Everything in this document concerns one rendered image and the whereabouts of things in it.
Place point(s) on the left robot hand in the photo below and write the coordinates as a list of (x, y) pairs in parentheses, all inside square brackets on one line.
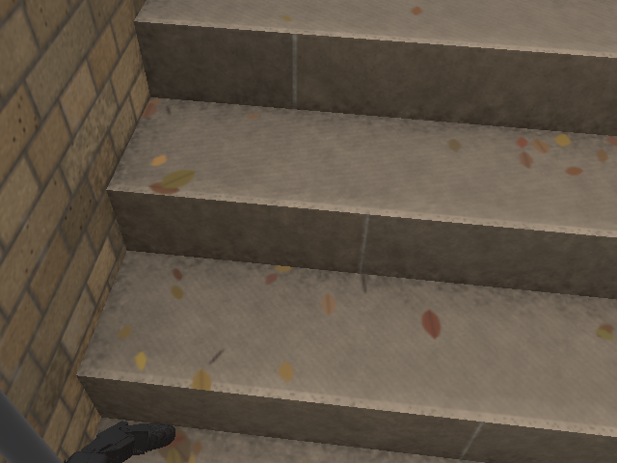
[(120, 441)]

